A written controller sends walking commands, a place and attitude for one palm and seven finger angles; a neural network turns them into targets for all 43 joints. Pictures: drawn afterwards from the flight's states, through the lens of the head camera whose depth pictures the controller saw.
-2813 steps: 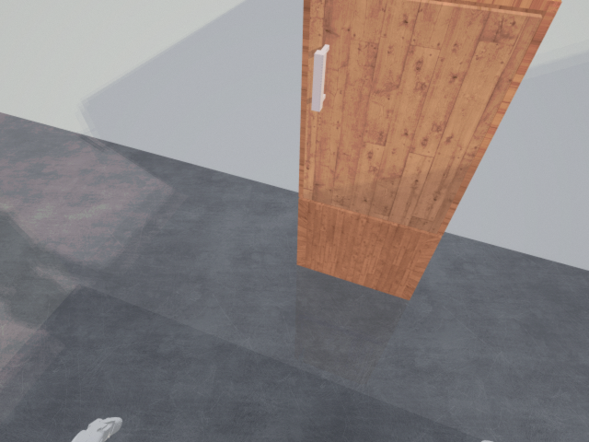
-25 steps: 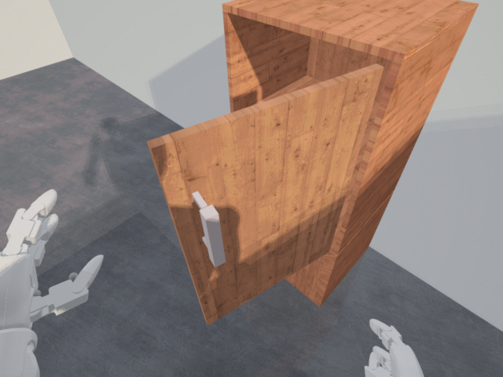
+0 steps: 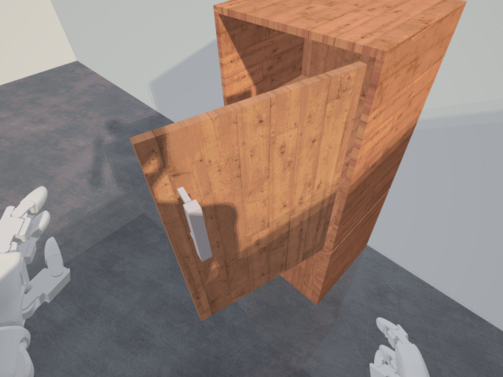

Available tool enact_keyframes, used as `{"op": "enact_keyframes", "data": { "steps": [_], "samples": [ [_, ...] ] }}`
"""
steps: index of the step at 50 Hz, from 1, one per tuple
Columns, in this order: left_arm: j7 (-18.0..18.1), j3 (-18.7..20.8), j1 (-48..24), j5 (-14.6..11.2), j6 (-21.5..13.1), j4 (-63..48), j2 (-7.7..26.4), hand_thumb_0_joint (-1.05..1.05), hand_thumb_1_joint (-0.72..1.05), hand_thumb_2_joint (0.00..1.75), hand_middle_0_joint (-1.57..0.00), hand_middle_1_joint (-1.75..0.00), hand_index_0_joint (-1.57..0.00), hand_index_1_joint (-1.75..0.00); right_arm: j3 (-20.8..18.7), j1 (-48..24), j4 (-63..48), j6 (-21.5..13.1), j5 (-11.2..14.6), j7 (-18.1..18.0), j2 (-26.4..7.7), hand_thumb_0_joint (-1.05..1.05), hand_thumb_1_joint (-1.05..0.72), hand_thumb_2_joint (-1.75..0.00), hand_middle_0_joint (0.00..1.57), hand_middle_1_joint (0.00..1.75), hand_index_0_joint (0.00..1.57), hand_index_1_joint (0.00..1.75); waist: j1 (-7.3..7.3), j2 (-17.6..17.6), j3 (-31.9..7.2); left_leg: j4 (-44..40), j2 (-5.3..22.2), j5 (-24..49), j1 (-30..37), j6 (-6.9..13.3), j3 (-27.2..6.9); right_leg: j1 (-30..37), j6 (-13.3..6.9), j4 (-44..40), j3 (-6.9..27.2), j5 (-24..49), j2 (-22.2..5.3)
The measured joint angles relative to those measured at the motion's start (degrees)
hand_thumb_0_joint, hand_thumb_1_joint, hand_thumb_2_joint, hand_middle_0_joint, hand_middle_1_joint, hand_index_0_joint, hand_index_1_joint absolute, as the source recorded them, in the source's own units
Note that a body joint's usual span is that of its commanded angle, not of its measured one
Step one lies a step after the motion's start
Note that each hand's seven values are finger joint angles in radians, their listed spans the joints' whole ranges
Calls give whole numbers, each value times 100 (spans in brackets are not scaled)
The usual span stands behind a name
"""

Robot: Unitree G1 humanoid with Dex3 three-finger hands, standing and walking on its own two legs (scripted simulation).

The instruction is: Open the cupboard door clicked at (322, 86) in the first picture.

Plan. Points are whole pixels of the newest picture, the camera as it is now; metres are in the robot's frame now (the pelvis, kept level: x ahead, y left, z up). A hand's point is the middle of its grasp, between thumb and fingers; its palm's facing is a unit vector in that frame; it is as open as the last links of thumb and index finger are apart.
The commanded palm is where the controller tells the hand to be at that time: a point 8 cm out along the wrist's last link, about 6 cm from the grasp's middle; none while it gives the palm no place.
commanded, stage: step back with the hand held close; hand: left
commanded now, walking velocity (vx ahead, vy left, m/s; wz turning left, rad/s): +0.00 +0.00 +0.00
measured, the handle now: (194, 224) +0.33 +0.15 +0.07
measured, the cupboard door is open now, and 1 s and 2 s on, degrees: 76 76 76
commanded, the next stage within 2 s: stop stepping back and stand still in 1.22 s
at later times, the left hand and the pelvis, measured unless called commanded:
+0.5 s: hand (49, 287) +0.17 +0.27 +0.14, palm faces +0.31 -0.81 -0.50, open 7.4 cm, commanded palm +0.11 +0.32 +0.17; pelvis -0.04 +0.02 -0.01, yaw -2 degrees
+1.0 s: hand out of the picture +0.05 +0.31 +0.15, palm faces +0.45 -0.79 -0.41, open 7.4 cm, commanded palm -0.01 +0.35 +0.17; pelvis -0.14 +0.05 -0.03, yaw +2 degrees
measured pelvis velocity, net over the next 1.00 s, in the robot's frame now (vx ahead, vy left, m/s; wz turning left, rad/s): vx -0.14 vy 0.05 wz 0.04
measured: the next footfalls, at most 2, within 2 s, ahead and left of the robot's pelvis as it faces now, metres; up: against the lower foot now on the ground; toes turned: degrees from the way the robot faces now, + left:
right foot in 1.32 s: -0.36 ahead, -0.07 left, +0.00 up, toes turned -5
left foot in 1.46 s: -0.14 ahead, +0.10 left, +0.00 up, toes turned -5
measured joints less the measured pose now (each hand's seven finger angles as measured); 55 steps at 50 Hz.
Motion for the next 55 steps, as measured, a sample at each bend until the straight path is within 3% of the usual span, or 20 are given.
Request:
{"op": "enact_keyframes", "data": {
  "steps": [8,14,21,29,38,41,45,48,50,52,55],
  "samples": [
    [-26,71,-53,0,-83,31,30,1,89,90,-22,-30,-21,-30,-16,14,-5,12,35,3,-12,2,-90,-90,20,30,20,30,-10,59,12,10,25,26,-47,-14,-9,-32,-18,-16,-9,32,26],
    [-41,371,85,57,-362,-152,214,1,89,90,-21,-30,-21,-30,-52,-114,-221,259,63,70,-49,1,-90,-90,20,30,20,30,-194,40,-33,332,79,-19,-646,8,-14,-549,11,107,-20,109,67],
    [-40,230,570,80,-204,-548,357,1,89,90,-22,-30,-21,-30,-197,-143,-435,515,121,-13,-99,1,-91,-90,20,30,20,30,-325,-173,49,437,-26,55,-974,123,174,-1042,129,473,146,107,-62],
    [101,600,615,105,-330,-1005,727,1,89,90,-22,-30,-22,-30,-169,-37,-613,511,99,-59,11,1,-91,-90,20,30,20,30,-384,-474,49,651,-147,184,-1300,274,259,-1443,246,842,208,177,-203],
    [135,743,439,313,-572,-843,459,1,89,90,-22,-30,-21,-30,-71,156,-618,224,42,10,91,1,-90,-90,20,30,20,30,-349,-364,50,1127,-257,286,-1810,387,139,-1758,333,1471,423,-79,-171],
    [145,710,430,313,-599,-844,329,1,89,90,-22,-30,-21,-30,-50,164,-514,172,37,42,132,1,-90,-90,20,30,21,30,-304,-325,105,1271,-218,173,-1951,347,103,-1829,314,1466,365,53,-147],
    [197,552,410,299,-640,-1035,238,1,89,90,-22,-30,-21,-30,-47,212,-353,111,3,70,138,1,-90,-90,20,30,21,30,-293,-406,98,1635,-227,-643,-2219,147,45,-1925,287,1390,299,215,-170],
    [233,500,311,296,-696,-1222,322,1,89,90,-22,-30,-21,-30,-45,199,-261,99,-15,53,104,1,-90,-90,20,30,21,30,-343,-532,169,1596,-236,-364,-2258,146,82,-1999,337,1491,273,265,-223],
    [245,562,235,298,-740,-1273,416,1,89,90,-22,-30,-21,-30,-64,183,-290,74,-37,5,62,1,-90,-90,20,30,21,30,-378,-483,205,1452,-161,276,-2292,343,101,-2191,358,1916,301,-252,-132],
    [256,696,117,336,-763,-1230,550,1,89,90,-22,-30,-21,-30,-140,151,-280,-32,-77,-22,90,2,-90,-90,20,30,21,30,-447,-341,253,1290,-51,864,-2325,498,40,-2442,360,3200,438,-903,93],
    [276,942,51,274,-821,-1147,765,1,89,90,-22,-30,-21,-30,-181,108,-157,-133,-52,52,247,2,-90,-90,20,30,21,30,-425,-314,161,905,58,1096,-2343,458,6,-2368,361,4383,552,-1358,277]
  ]
}}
